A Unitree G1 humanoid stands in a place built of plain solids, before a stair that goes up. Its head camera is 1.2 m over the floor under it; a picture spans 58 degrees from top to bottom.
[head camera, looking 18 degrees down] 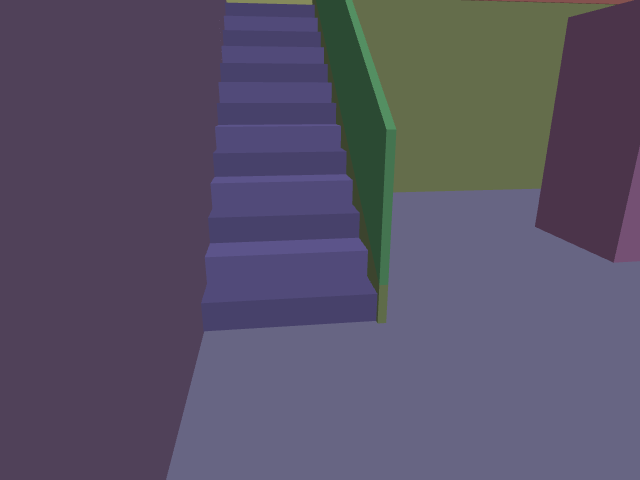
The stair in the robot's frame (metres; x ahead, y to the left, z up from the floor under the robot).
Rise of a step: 0.17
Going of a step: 0.26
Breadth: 0.96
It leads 7 degrees to the left of straight ahead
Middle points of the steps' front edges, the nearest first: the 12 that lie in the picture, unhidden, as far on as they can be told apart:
2.14 0.16 0.17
2.40 0.19 0.34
2.65 0.22 0.50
2.90 0.25 0.67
3.16 0.28 0.84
3.41 0.31 1.01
3.66 0.34 1.17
3.92 0.37 1.34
4.17 0.41 1.51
4.42 0.44 1.67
4.68 0.47 1.84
4.93 0.50 2.01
